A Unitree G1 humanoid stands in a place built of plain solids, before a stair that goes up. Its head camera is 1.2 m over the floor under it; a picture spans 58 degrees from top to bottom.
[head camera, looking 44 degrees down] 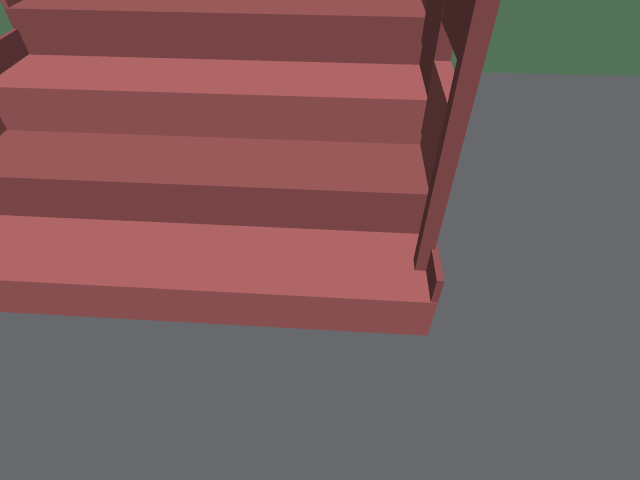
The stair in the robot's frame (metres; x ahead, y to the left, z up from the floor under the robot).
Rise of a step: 0.17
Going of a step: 0.30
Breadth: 1.62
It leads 4 degrees to the right of straight ahead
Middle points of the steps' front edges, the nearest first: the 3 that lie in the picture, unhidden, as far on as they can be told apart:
0.85 0.46 0.17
1.15 0.44 0.35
1.45 0.42 0.52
